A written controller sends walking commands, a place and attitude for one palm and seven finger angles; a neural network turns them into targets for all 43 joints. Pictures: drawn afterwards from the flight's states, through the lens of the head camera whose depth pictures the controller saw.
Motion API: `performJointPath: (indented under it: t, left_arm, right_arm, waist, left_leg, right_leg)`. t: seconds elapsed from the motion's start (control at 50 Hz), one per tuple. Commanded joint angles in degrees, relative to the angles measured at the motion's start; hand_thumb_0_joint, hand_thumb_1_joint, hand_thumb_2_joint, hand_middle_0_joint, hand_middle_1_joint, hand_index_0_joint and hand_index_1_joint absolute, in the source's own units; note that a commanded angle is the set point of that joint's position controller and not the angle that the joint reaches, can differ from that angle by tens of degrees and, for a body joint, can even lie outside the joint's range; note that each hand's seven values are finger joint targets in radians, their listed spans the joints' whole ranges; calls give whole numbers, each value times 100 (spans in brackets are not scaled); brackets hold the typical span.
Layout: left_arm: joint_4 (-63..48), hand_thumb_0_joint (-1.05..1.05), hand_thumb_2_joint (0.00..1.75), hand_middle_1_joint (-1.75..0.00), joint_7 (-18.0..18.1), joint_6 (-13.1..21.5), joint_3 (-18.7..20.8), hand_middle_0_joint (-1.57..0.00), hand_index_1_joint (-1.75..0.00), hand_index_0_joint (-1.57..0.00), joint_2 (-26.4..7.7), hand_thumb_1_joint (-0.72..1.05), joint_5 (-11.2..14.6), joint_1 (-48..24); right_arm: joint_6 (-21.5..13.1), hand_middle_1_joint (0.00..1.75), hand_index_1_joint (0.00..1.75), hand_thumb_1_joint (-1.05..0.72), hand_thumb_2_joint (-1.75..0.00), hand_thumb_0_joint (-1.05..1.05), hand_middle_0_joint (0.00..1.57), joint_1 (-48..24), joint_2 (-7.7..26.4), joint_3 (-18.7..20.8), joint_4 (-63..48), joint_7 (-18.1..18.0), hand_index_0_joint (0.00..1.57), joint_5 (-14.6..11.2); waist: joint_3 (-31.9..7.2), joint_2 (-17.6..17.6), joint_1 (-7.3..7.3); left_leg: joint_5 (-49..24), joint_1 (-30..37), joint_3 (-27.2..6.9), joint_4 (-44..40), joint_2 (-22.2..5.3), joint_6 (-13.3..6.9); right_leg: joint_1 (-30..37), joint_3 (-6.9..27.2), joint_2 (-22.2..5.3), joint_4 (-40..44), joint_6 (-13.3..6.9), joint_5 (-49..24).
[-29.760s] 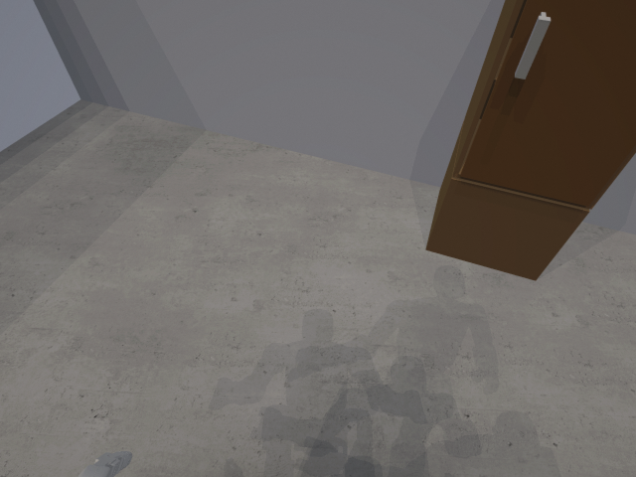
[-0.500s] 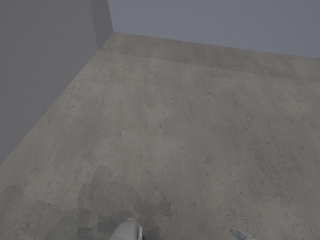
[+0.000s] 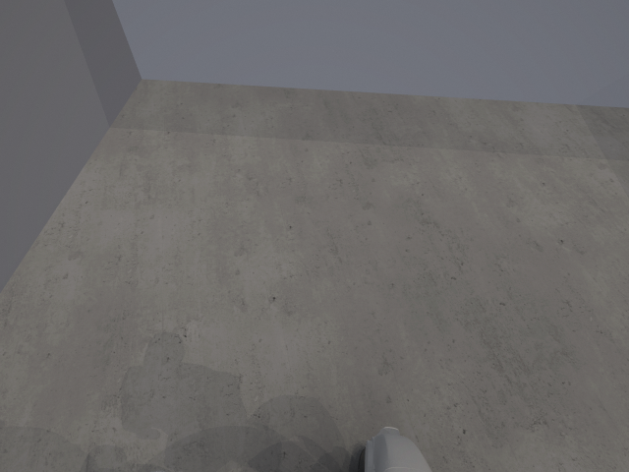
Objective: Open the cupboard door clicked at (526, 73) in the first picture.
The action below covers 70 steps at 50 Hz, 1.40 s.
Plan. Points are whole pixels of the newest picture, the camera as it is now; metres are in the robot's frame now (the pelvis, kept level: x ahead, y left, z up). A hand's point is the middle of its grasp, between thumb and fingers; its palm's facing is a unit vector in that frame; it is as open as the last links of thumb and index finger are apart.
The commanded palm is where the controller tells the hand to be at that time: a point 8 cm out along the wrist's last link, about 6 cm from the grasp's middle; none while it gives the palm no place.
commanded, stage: turn to face it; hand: left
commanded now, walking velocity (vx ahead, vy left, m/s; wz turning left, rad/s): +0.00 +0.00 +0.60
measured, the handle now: out of the picture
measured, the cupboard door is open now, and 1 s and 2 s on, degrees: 43 43 43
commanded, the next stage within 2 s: none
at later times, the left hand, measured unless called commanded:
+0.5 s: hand (209, 417) +0.22 +0.18 -0.19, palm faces +0.27 -0.95 -0.15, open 7.3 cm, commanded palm none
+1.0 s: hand (207, 440) +0.18 +0.16 -0.16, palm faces +0.49 -0.81 -0.32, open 7.4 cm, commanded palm none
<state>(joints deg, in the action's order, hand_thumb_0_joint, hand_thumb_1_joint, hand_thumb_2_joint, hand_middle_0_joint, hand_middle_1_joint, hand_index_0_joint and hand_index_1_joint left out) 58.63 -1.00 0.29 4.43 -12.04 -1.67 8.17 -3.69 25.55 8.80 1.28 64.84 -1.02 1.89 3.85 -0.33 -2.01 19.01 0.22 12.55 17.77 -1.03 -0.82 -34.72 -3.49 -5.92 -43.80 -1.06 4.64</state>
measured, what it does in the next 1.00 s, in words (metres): walks ahead, turning left: right foot, then left foot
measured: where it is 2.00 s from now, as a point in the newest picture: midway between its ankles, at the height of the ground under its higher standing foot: (345, 446)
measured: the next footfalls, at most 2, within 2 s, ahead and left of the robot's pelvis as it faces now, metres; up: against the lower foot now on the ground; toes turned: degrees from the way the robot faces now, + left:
right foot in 0.08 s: +0.19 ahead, -0.13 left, +0.00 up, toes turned -6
left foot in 0.50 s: +0.22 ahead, +0.11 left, +0.00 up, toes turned +24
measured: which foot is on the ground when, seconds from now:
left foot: down 0.00-0.10, up 0.12-0.48, down 0.50-0.94, up 0.96-1.00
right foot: up 0.00-0.06, down 0.08-0.50, up 0.52-0.92, down 0.94-1.00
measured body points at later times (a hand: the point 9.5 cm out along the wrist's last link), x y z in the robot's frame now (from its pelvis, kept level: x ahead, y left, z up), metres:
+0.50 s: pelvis +0.16 -0.02 -0.02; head +0.19 +0.02 +0.43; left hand +0.21 +0.23 -0.17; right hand +0.30 -0.25 -0.14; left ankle +0.18 +0.09 -0.74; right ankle +0.15 -0.13 -0.74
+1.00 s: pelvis +0.21 -0.07 -0.01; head +0.28 -0.06 +0.43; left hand +0.16 +0.21 -0.13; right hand +0.40 -0.25 -0.17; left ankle +0.16 +0.07 -0.71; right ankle +0.25 -0.17 -0.74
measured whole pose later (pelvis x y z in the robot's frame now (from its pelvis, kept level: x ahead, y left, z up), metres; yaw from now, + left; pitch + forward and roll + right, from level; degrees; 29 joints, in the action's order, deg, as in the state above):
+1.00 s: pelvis +0.21 -0.07 -0.01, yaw +32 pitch +3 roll +1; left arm 51.5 1.2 -0.9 3.0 -11.7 -1.4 9.0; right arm 3.9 10.2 14.3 4.9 53.8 0.9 1.2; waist 4.9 3.4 -1.1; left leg 24.9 -28.6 -4.6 48.1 2.3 2.2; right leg -16.9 -3.1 -2.7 -34.1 -0.4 20.0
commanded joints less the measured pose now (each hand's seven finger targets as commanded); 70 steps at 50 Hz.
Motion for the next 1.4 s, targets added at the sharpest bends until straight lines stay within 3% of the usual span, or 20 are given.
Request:
performJointPath:
  t: [0.0, 0.04, 0.06, 0.08, 0.1, 0.24, 0.44, 0.46, 0.48, 0.5, 0.64, 0.88, 0.92, 0.94, 1.04, 1.2, 1.3, 1.32, 1.36, 1.38]
  left_arm:
    - [-350, 0, 90, -30, -29, 210, -167, -20, -30, -20, 55, 90, 35, -164]
    - [-38, 0, 90, -30, 42, 333, -100, -20, -30, -20, -241, 90, 7, 922]
    - [182, 0, 90, -30, 124, 417, 30, -20, -30, -20, -726, 90, -26, 1668]
    - [314, 0, 90, -30, 158, 443, 155, -20, -30, -20, -1241, 90, 31, 2233]
    - [228, 0, 90, -30, 185, 415, 81, -20, -30, -20, -1255, 90, 113, 2061]
    - [-390, 0, 90, -30, 292, 274, -64, -20, -30, -20, -417, 90, 74, 167]
    - [-653, 0, 90, -30, 241, 128, 167, -20, -30, -20, -709, 90, 31, 157]
    - [-728, 0, 90, -30, 228, 94, 166, -20, -30, -20, -684, 90, 63, 102]
    - [-928, 0, 90, -30, 182, 45, 120, -20, -30, -20, -364, 90, 137, 158]
    - [-1179, 0, 90, -30, 196, -22, 38, -20, -30, -20, -352, 90, 102, -227]
    - [-915, 0, 90, -30, 134, -127, 104, -20, -30, -20, -475, 90, 42, 140]
    - [-954, 0, 90, -30, 203, -59, 80, -20, -30, -20, -663, 90, 123, 697]
    - [-960, 0, 90, -30, 285, 38, 259, -20, -30, -20, -1641, 90, -34, 970]
    - [-1024, 0, 90, -30, 319, 12, 190, -20, -30, -20, -1586, 90, 19, 774]
    - [-1113, 0, 90, -30, 306, 91, -6, -20, -30, -20, -767, 90, 78, 264]
    - [-844, 0, 90, -30, 311, 89, 123, -20, -30, -20, -1044, 90, 17, 1122]
    - [-896, 0, 90, -30, 251, 89, 190, -20, -30, -20, -1220, 90, 44, 776]
    - [-934, 0, 90, -30, 229, 80, 175, -20, -30, -20, -1187, 90, 77, 642]
    - [-1416, 0, 90, -30, 190, -2, 10, -20, -30, -20, -621, 90, 134, 155]
    - [-1480, 0, 90, -30, 240, -93, 44, -20, -30, -20, -820, 90, 91, 40]
  right_arm:
    - [-12, 30, 30, -90, -90, 0, 20, 662, 672, 36, 24, -73, 20, -12]
    - [-4, 30, 30, -90, -90, 0, 20, 480, 712, 33, -4, -73, 20, -105]
    - [-15, 30, 30, -90, -90, 0, 20, 440, 573, 21, -85, -44, 20, -188]
    - [-10, 30, 30, -90, -90, 0, 20, 828, 395, 35, -220, -75, 20, -271]
    - [50, 30, 30, -90, -90, 0, 20, 626, 527, 44, -225, -110, 20, -283]
    - [536, 30, 30, -90, -90, 0, 20, 34, -40, 80, -365, 74, 20, -136]
    - [512, 30, 30, -90, -90, 0, 20, -979, 513, 265, -1211, 215, 20, -58]
    - [475, 30, 30, -90, -90, 0, 20, -574, 809, 344, -1161, 211, 20, -32]
    - [407, 30, 30, -90, -90, 0, 20, -278, 1470, 486, -1196, 168, 20, 32]
    - [444, 30, 30, -90, -90, 0, 20, -121, 1852, 541, -1180, 77, 20, -3]
    - [325, 30, 30, -90, -90, 0, 20, -1272, 1476, 433, -1589, -26, 20, -57]
    - [551, 30, 30, -90, -90, 0, 20, -1740, 1541, 592, -1658, 85, 20, -93]
    - [555, 30, 30, -90, -90, 0, 20, -1798, 861, 499, -1866, 149, 20, -156]
    - [572, 30, 30, -90, -90, 0, 20, -1888, 1154, 538, -1839, 165, 20, -100]
    - [703, 30, 30, -90, -90, 0, 20, -1691, 871, 459, -1454, 262, 20, -108]
    - [664, 30, 30, -90, -90, 0, 20, -2455, 705, 290, -1623, 275, 20, -125]
    - [584, 30, 30, -90, -90, 0, 20, -1902, 909, 335, -1612, 247, 20, -106]
    - [552, 30, 30, -90, -90, 0, 20, -1468, 1110, 405, -1515, 247, 20, -81]
    - [510, 30, 30, -90, -90, 0, 20, -653, 2188, 654, -1369, 146, 20, -85]
    - [543, 30, 30, -90, -90, 0, 20, -695, 2122, 620, -1339, 124, 20, -97]
  waist:
    - [160, 584, 35]
    - [-570, 481, 566]
    - [-1322, -266, 851]
    - [-2223, -1368, 832]
    - [-2259, -1039, 798]
    - [-613, -628, -89]
    - [-508, -545, -44]
    - [-775, 232, -276]
    - [-972, 2083, -374]
    - [-1117, 2158, -514]
    - [-1113, 680, 144]
    - [-963, 922, 367]
    - [-887, -2046, 585]
    - [-688, -1669, 503]
    - [-417, -1295, 52]
    - [-535, -988, 487]
    - [-741, -980, 94]
    - [-981, -570, -172]
    - [-1419, 1753, -551]
    - [-1366, 888, -452]
  left_leg:
    - [-4824, -285, -535, 155, -1480, -467]
    - [-5129, -621, -580, 1470, -1262, -253]
    - [-3634, -1845, -409, 2767, -853, -36]
    - [1445, -2927, -422, 4624, 62, 234]
    - [1910, -2769, -1134, 5383, -170, 189]
    - [357, -2509, -944, 4572, -558, 382]
    - [-425, -1913, -449, 1796, -284, 284]
    - [-1532, -1148, -782, 1165, -401, 164]
    - [-3754, -429, -3013, 586, -1868, -659]
    - [-4866, -342, -3903, 384, -2553, -1297]
    - [-2830, -827, -2400, 308, -1337, -692]
    - [-1480, -2150, -2923, 814, -787, -457]
    - [1300, -3888, -1366, 3152, 608, 404]
    - [1674, -3704, -1602, 4465, 258, 313]
    - [337, -3686, -1243, 5147, -56, 542]
    - [622, -3067, -660, 3045, -40, 462]
    - [-222, -1568, -360, 1414, 224, 196]
    - [-1193, -619, -598, 839, 20, 75]
    - [-5606, 723, -3735, 638, -2411, -1432]
    - [-4787, 436, -3200, 695, -2483, -1548]
  right_leg:
    - [1035, -399, 423, 829, -198, 204]
    - [2799, -407, 504, 1449, -225, -593]
    - [4619, 468, -438, 1152, -501, -2653]
    - [5907, 2063, -2264, 1309, -1274, -5045]
    - [5267, 1853, -2421, 1629, -1447, -5134]
    - [2045, -406, -1405, 2555, -545, -2140]
    - [2385, -968, -1503, 1266, -243, -1345]
    - [2007, -1105, -1288, 375, -7, -728]
    - [631, -1186, -360, -1117, 508, 2271]
    - [69, -334, 84, -2263, 564, 3783]
    - [99, 407, 50, -2553, 651, 1609]
    - [2618, 99, 511, 1641, 492, 1024]
    - [3563, 2574, -1962, 3092, -378, 932]
    - [2727, 2471, -2396, 2965, -717, 362]
    - [3005, 167, -1056, 2183, -246, -2296]
    - [3774, -171, -1473, 1726, -424, -3463]
    - [3119, -660, -1446, 789, -170, -3395]
    - [2502, -814, -1324, -37, 53, -2664]
    - [-12, -365, -52, -2451, 605, 3433]
    - [-18, 246, -183, -2716, 514, 3347]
